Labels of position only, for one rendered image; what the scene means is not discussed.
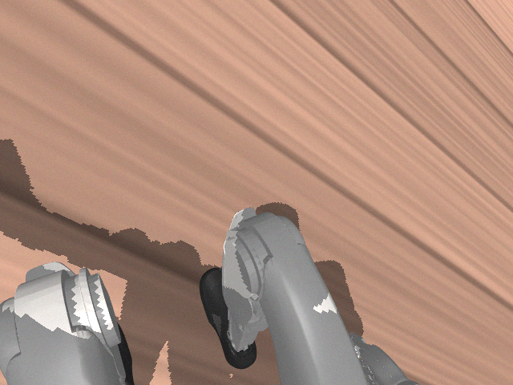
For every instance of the right robot hand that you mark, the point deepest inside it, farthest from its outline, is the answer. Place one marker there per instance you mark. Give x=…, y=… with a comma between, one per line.
x=378, y=367

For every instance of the left robot foot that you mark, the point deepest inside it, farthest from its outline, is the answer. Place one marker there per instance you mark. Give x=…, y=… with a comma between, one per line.
x=126, y=358

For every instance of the right robot foot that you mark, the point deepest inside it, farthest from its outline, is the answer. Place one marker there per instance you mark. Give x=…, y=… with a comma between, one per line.
x=217, y=314

